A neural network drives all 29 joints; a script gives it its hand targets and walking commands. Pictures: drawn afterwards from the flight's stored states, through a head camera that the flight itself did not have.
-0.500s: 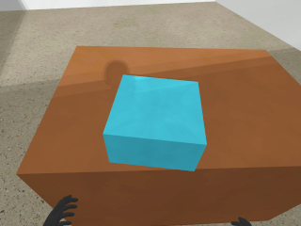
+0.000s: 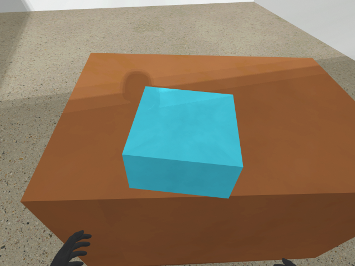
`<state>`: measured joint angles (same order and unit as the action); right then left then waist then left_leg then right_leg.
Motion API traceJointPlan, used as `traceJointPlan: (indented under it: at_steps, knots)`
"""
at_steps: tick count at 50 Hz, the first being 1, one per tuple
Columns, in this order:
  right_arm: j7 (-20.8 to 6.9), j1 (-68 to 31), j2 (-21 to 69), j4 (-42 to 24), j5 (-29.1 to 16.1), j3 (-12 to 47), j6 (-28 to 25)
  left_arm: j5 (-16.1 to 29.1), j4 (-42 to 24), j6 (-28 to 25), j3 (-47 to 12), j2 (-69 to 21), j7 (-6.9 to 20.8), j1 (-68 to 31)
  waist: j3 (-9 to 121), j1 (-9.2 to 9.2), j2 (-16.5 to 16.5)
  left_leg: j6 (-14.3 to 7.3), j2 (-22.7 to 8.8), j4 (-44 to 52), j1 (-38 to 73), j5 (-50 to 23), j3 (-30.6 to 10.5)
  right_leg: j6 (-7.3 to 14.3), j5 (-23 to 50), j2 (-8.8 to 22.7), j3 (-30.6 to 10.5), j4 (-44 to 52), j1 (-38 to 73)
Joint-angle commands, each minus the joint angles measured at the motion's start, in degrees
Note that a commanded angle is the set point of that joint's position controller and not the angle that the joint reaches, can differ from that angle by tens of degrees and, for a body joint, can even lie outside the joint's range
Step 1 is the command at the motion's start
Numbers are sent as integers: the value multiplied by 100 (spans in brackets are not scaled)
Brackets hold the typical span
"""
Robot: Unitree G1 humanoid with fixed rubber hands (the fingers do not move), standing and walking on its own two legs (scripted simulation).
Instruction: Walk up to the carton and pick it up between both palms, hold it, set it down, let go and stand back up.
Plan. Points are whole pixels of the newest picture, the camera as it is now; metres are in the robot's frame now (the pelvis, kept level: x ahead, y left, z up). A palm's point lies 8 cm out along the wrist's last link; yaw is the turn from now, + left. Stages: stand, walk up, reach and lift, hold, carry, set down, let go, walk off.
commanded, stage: walk up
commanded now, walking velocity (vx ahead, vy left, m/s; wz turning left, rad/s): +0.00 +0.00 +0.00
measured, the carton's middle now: (184, 138) +0.45 +0.00 +0.03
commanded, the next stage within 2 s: reach and lift in 1.68 s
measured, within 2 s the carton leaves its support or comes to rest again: neither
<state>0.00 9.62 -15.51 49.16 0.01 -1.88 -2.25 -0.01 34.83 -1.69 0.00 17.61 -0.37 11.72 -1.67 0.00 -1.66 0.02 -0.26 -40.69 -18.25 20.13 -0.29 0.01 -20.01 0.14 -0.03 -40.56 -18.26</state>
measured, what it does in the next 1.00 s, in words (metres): stands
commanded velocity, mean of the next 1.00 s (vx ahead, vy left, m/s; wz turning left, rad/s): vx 0.00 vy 0.00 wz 0.00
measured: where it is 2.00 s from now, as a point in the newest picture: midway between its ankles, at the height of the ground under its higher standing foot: outside the picture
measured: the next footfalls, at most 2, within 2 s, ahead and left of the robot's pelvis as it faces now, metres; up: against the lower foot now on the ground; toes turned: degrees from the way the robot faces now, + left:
none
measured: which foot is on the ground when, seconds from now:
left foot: down 0.00-1.00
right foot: down 0.00-1.00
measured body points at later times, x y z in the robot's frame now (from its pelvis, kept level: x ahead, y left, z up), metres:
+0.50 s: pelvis +0.02 +0.02 +0.00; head +0.04 +0.03 +0.45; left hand +0.16 +0.30 -0.09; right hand +0.15 -0.26 -0.10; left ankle +0.02 +0.12 -0.72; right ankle +0.02 -0.12 -0.72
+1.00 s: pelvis +0.01 +0.04 +0.00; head +0.03 +0.04 +0.45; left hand +0.13 +0.33 -0.09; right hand +0.14 -0.25 -0.10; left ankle +0.04 +0.14 -0.72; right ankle +0.03 -0.11 -0.71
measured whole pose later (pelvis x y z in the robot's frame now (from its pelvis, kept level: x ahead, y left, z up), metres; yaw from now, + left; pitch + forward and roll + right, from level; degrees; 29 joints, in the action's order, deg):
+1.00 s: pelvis +0.01 +0.04 +0.00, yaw +3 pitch -2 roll -1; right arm -0.4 12.6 -19.0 44.1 0.0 -2.8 -3.6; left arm 0.0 35.2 -3.3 0.0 21.0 -0.6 16.4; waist -4.2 0.0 -0.1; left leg -2.0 1.3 -41.5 -19.7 19.4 -1.2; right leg -0.4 -28.5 2.3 0.3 -44.7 -19.2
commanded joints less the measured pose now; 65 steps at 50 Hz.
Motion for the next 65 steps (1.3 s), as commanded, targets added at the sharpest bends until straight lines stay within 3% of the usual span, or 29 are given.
traceJointPlan:
  at_steps: [1,3,7,10,13,15,17,20,21,23,25,27,28,30,33,36,38,39,41,44,46,48,53,55,57,60,62,63,65]
  knots:
    - [7,-660,-1563,-404,73,-357,-86,-86,280,-195,407,1277,-71,-291,-82,11,79,-433,-453,882,69,-905,-673,475,953,660,-703,1190,77]
    - [12,-550,-1444,-349,63,-315,-77,-113,240,-253,471,1391,-79,-352,71,25,91,-417,-457,893,123,-1087,-635,444,1052,599,-637,1093,182]
    - [-110,-143,-1563,-442,222,-322,-7,-202,317,-295,609,1790,-48,218,-542,-43,-256,-355,26,226,-931,499,-306,995,-1647,1176,-1728,1853,68]
    - [-153,133,-1449,-390,240,-356,-35,-243,265,-312,581,1741,-35,31,-538,129,-488,-270,36,464,-260,522,-13,1064,-1099,1367,-1739,1959,-373]
    - [-112,491,-1661,-339,213,-390,-156,-172,176,-274,485,1522,-35,-304,-292,262,182,-488,-325,1255,404,-625,-926,496,202,687,-659,892,-610]
    - [-105,266,-1908,-468,239,-395,-222,-85,192,-228,464,1297,-58,81,-103,-29,1008,-1027,-1133,1741,457,-933,-2234,230,-542,60,-7,2,-602]
    - [-80,157,-1967,-528,282,-445,-196,-67,240,-254,483,1283,-56,298,-297,-127,1044,-1249,-1259,1643,224,-1314,-2329,255,-889,-5,1,116,-498]
    - [-64,-220,-1715,-713,192,-338,-117,-161,322,-352,557,1531,-90,783,135,-348,495,-592,-539,424,-636,-1810,-1043,506,650,494,-644,1134,1030]
    - [-50,-232,-1541,-775,134,-328,-90,-222,405,-396,616,1847,-103,894,128,-346,-240,-344,-26,-311,-1182,-1368,-477,844,1119,1002,-1353,1325,1434]
    - [-14,-63,-1477,-826,141,-303,-33,-187,335,-401,612,1923,-128,787,77,-165,-330,-172,42,-618,-1076,508,13,1547,2356,1970,-2044,1305,1189]
    - [-50,228,-1534,-769,173,-341,-86,-204,188,-363,582,1899,-106,406,23,57,-551,-262,-74,312,-398,-35,11,1244,2279,1589,-1404,986,623]
    - [-31,702,-1864,-647,261,-485,-214,-133,4,-278,491,1460,-82,-18,225,222,140,-520,-475,1125,770,-1718,-1112,535,1959,662,-412,-193,-305]
    - [-25,584,-2116,-697,236,-518,-256,-75,-2,-241,457,1254,-78,195,322,154,933,-921,-1199,1389,1120,-2288,-2167,192,441,40,135,-794,-894]
    - [-17,849,-2148,-711,178,-546,-248,-88,-18,-198,488,1439,-93,175,158,268,695,-1650,-1911,1500,1285,-3370,-2925,124,-1759,67,-4,-1155,-1300]
    - [45,463,-2014,-805,212,-499,-157,-60,-18,-298,502,1369,-99,463,-40,21,752,-1296,-1377,957,1236,-4327,-1980,183,-1041,216,44,-39,-954]
    - [-14,-198,-1724,-990,121,-355,-67,-149,246,-392,575,1530,-132,1001,302,-384,578,-653,-545,69,-291,-2555,-928,476,870,333,-239,1031,973]
    - [-41,-92,-1412,-1126,124,-356,38,-251,252,-447,708,2134,-178,1135,-87,-240,-547,-191,302,-1300,-1617,746,-75,1517,987,2046,-2606,1779,1197]
    - [-15,-132,-1660,-1134,157,-447,73,-234,206,-430,687,2169,-145,1051,-268,-250,-358,-164,70,-1615,-1430,1590,-294,1931,1448,2523,-2848,1833,693]
    - [-87,79,-1606,-1128,137,-456,35,-249,105,-416,654,2115,-152,602,-569,-32,-335,-187,-160,-1040,-1222,1542,-291,1880,1593,2337,-2297,1640,305]
    - [-61,886,-1603,-797,183,-531,-165,-183,13,-285,552,1654,-98,284,157,302,-333,-340,44,1017,876,-730,-222,678,2037,917,-583,380,-320]
    - [31,863,-2236,-917,197,-655,-281,-111,-76,-183,478,1292,-57,229,300,243,558,-1006,-1696,1823,1150,-1533,-3095,54,-879,26,43,-958,-1232]
    - [17,708,-2248,-838,141,-652,-259,-69,-60,-120,547,1625,-63,189,-177,178,463,-1502,-1751,1987,445,-739,-3009,223,-1799,144,-260,-1249,-1079]
    - [-62,-199,-1819,-947,178,-457,-60,-165,362,-294,571,1515,-56,1117,-37,-288,824,-763,-770,931,-588,-820,-1317,326,72,40,204,989,718]
    - [-114,-212,-1630,-1026,104,-382,-18,-300,223,-378,624,1983,-104,931,-226,-212,-304,-291,-3,-39,-1430,315,-679,774,-767,1040,-1648,1826,859]
    - [-67,108,-1722,-878,114,-472,39,-249,139,-396,630,2156,-88,517,-497,0,-360,-167,94,-698,-829,790,-148,1443,-1103,2029,-2510,2173,-89]
    - [-94,649,-1693,-646,163,-508,-92,-240,70,-311,490,1789,-59,52,-208,335,-188,-371,3,713,462,11,-422,756,28,991,-840,1073,-677]
    - [-60,533,-2042,-650,194,-513,-206,-155,117,-205,450,1460,-20,177,-47,114,568,-869,-1054,1772,402,290,-2463,181,-561,82,-7,-246,-773]
    - [-69,490,-2206,-715,166,-565,-212,-138,167,-172,511,1615,-25,389,-202,56,645,-1113,-1350,2018,70,710,-2895,178,-1131,-11,-78,-299,-676]
    - [-56,168,-2154,-691,146,-518,-172,-176,180,-206,514,1614,-42,430,-365,-66,349,-1118,-1203,1666,-144,132,-2502,250,-1058,100,-134,390,-289]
